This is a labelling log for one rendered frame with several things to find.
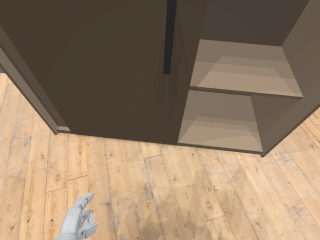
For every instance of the robot left hand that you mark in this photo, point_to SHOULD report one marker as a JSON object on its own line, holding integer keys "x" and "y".
{"x": 73, "y": 222}

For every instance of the handle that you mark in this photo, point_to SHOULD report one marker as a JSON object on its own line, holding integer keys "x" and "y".
{"x": 169, "y": 35}

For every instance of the wardrobe door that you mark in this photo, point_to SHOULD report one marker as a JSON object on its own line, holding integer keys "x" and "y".
{"x": 101, "y": 62}
{"x": 15, "y": 58}

